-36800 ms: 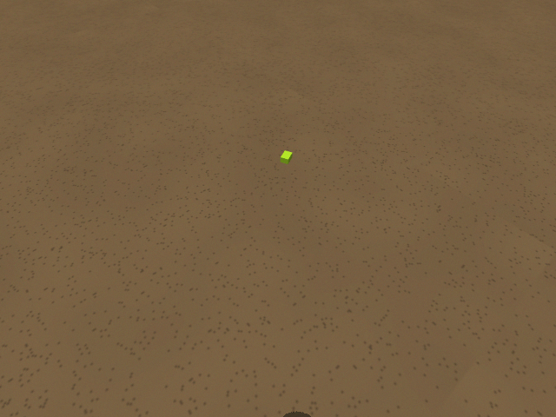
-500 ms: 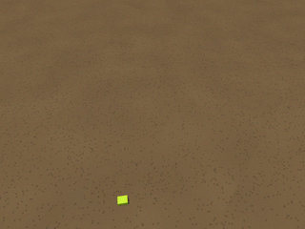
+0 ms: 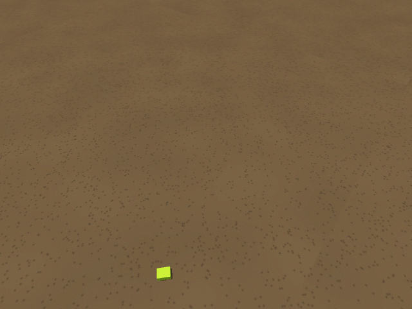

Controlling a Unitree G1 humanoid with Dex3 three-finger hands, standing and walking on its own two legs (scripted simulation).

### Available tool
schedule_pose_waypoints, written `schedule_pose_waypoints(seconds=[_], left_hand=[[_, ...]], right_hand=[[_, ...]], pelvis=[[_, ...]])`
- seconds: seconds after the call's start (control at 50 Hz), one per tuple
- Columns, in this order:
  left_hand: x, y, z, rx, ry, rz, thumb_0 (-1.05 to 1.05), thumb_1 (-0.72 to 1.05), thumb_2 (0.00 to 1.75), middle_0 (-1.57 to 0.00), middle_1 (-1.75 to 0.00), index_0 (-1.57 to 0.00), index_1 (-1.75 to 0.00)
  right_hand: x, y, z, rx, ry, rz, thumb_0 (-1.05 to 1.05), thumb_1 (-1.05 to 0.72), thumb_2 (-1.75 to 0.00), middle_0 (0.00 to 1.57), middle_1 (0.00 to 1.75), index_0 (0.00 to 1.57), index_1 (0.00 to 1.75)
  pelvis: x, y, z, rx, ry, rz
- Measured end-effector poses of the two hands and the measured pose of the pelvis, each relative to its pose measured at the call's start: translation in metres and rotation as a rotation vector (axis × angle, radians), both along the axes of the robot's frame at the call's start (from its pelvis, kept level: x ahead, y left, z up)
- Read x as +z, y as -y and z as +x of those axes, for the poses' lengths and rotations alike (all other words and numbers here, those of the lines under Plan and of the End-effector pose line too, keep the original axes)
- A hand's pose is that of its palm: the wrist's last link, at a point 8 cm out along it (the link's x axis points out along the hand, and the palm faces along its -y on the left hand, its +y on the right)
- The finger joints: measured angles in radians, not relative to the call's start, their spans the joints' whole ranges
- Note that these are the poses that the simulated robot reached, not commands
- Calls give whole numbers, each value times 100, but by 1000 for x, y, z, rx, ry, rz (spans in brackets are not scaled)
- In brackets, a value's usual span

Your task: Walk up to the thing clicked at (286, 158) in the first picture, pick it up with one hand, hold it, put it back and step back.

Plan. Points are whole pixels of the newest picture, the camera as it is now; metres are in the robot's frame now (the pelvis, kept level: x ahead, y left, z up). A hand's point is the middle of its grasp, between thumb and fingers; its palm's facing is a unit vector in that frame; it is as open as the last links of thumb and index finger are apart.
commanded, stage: stand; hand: left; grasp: from above
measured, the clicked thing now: (164, 273) +0.40 +0.22 -0.77
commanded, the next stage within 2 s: step back in 0.68 s
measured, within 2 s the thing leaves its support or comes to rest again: neither
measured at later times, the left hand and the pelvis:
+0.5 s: hand out of the picture +0.07 +0.24 -0.16, palm faces +0.03 -0.94 -0.34, open 7.4 cm; pelvis +0.00 +0.00 +0.00, yaw +0 degrees
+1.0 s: hand out of the picture +0.06 +0.29 -0.17, palm faces -0.03 -0.92 -0.39, open 7.4 cm; pelvis -0.07 +0.02 -0.02, yaw +1 degrees
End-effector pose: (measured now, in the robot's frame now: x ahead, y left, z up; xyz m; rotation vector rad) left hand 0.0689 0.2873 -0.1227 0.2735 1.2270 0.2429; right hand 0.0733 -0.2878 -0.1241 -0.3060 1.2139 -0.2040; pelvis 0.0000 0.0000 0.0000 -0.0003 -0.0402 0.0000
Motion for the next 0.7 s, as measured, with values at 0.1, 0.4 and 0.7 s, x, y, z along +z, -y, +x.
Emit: schedule_pose_waypoints(seconds=[0.1, 0.4, 0.7], left_hand=[[1, 0, -2, -3, 0, 1, 1, 91, 90, -20, -30, -21, -30], [1, 1, -8, -7, -11, 5, 1, 91, 90, -20, -30, -21, -30], [3, 1, -12, -16, -6, 6, 1, 91, 90, -20, -30, -21, -30]], right_hand=[[0, 1, -2, 1, 0, 1, 1, -90, -90, 20, 30, 20, 30], [0, 6, -10, 1, -16, 0, 1, -90, -90, 20, 30, 20, 30], [0, 10, -16, 1, -16, 4, 1, -90, -90, 20, 30, 20, 30]], pelvis=[[0, 1, -1, 1, 1, 0], [0, 4, -2, 1, 0, 1], [0, 6, -8, 1, -2, 2]])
